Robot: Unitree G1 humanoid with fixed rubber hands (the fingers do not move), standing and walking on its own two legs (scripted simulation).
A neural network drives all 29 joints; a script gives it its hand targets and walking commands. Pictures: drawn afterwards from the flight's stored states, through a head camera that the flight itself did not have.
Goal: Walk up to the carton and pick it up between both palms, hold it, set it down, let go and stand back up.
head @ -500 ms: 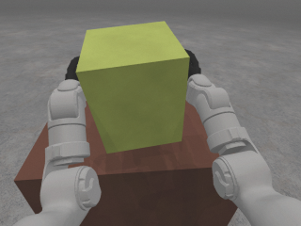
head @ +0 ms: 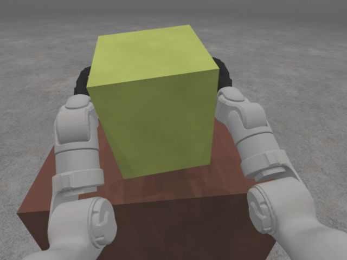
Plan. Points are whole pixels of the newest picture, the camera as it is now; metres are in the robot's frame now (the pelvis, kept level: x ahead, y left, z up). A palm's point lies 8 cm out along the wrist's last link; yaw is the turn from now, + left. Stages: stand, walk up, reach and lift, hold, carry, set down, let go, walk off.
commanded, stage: hold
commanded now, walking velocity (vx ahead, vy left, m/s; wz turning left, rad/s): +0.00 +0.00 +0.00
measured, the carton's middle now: (156, 102) +0.37 +0.00 +0.26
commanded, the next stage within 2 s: none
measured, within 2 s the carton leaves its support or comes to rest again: neither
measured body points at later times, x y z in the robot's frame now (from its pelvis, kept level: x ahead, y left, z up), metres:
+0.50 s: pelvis +0.00 +0.00 +0.00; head -0.09 +0.02 +0.44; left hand +0.38 +0.16 +0.27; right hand +0.38 -0.13 +0.28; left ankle -0.01 +0.09 -0.75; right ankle +0.03 -0.08 -0.75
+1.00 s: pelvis +0.00 +0.00 +0.00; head -0.10 +0.01 +0.44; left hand +0.37 +0.15 +0.27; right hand +0.37 -0.14 +0.28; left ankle -0.01 +0.09 -0.75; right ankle +0.03 -0.08 -0.75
